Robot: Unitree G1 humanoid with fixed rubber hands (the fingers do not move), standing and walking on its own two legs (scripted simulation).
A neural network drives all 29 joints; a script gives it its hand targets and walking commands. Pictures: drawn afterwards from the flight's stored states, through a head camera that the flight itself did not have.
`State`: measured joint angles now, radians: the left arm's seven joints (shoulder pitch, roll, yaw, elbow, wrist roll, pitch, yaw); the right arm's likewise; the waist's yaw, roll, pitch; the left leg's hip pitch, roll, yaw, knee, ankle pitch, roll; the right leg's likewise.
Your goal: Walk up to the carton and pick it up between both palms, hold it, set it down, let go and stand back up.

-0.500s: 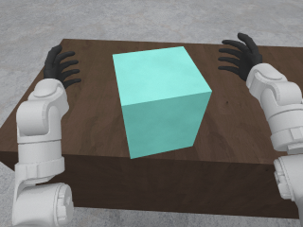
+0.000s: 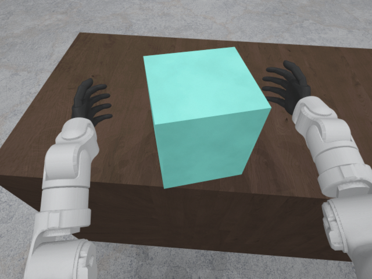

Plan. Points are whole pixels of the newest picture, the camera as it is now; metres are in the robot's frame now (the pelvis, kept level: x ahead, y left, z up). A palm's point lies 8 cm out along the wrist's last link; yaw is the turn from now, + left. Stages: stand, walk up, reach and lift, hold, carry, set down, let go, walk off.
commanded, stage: reach and lift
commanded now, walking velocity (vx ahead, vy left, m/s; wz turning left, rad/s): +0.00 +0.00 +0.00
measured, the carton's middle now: (197, 121) +0.46 +0.02 +0.06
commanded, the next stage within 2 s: none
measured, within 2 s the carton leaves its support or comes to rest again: neither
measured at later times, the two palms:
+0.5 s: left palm (105, 124) +0.39 +0.21 +0.10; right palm (279, 110) +0.46 -0.16 +0.11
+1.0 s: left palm (121, 125) +0.39 +0.18 +0.10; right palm (269, 110) +0.46 -0.14 +0.11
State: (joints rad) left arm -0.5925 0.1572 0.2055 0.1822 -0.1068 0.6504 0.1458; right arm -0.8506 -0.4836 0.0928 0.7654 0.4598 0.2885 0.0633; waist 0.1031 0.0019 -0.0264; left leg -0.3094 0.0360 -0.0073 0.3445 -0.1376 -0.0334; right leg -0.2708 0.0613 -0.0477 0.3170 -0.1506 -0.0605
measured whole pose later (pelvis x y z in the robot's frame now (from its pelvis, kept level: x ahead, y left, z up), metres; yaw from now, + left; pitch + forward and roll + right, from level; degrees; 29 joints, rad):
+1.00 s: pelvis +0.00 +0.00 +0.00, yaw -2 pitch +9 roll +0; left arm -0.65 -0.05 0.22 0.44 0.07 0.32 0.22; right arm -0.89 -0.27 0.04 0.97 0.26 0.05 -0.02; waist 0.14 -0.01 -0.04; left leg -0.35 0.05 0.03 0.34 -0.14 -0.04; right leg -0.33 0.08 -0.01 0.32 -0.14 -0.07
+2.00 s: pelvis -0.01 -0.02 +0.00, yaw -3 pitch +9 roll +0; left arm -0.74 -0.05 0.31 0.57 0.09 0.26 0.24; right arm -0.92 -0.19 0.02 0.94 0.22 0.09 -0.11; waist 0.13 0.00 -0.04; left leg -0.38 0.07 0.03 0.34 -0.12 -0.05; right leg -0.36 0.09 -0.01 0.33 -0.13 -0.08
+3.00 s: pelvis -0.01 -0.01 +0.00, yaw +2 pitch -1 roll +0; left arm -0.69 -0.07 0.36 0.49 0.31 0.43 0.14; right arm -0.86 -0.03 -0.27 1.03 -0.06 0.03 -0.02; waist 0.03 -0.08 -0.04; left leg -0.16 0.03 -0.03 0.30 -0.12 -0.04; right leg -0.13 0.05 -0.07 0.31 -0.16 -0.07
